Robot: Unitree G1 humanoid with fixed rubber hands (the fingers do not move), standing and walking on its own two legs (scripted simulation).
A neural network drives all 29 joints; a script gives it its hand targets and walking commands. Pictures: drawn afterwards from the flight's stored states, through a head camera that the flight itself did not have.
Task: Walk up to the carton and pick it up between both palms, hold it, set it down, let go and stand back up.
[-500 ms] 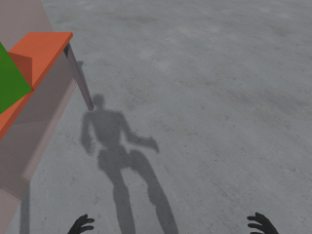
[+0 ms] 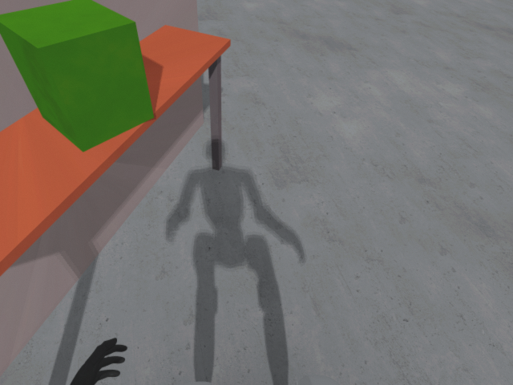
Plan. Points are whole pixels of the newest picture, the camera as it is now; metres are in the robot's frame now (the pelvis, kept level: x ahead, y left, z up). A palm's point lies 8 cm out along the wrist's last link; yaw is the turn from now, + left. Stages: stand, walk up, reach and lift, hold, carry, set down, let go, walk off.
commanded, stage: walk up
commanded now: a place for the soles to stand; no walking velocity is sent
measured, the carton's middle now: (84, 74) +0.77 +0.45 +0.07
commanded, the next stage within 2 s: none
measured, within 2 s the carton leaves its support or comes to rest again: neither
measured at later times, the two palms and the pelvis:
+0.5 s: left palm out of the picture +0.06 +0.26 -0.08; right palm (352, 226) +0.42 -0.18 -0.04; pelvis +0.17 -0.01 +0.02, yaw +25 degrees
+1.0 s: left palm (103, 265) +0.34 +0.31 -0.09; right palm (341, 183) +0.59 -0.20 -0.09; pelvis +0.39 +0.02 -0.01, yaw +41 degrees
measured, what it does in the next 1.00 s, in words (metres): walks ahead, turning left: right foot, then left foot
